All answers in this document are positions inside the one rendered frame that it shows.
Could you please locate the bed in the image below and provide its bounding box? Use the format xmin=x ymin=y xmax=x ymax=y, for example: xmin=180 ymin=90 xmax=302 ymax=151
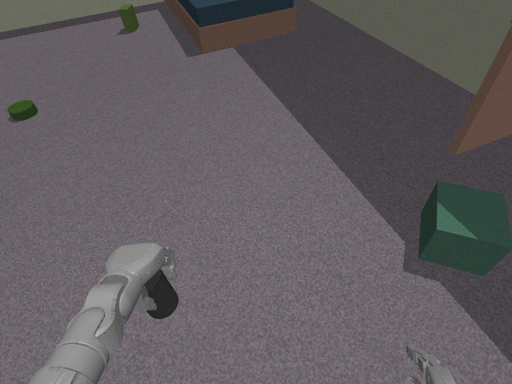
xmin=164 ymin=0 xmax=297 ymax=53

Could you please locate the left robot hand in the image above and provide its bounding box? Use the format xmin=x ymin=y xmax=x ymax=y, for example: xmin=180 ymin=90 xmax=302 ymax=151
xmin=105 ymin=242 xmax=178 ymax=311

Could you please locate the right robot hand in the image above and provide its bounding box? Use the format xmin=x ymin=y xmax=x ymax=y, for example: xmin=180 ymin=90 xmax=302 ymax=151
xmin=404 ymin=345 xmax=456 ymax=384

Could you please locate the left robot arm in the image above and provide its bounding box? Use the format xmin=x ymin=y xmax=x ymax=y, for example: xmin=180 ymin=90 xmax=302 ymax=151
xmin=27 ymin=270 xmax=142 ymax=384

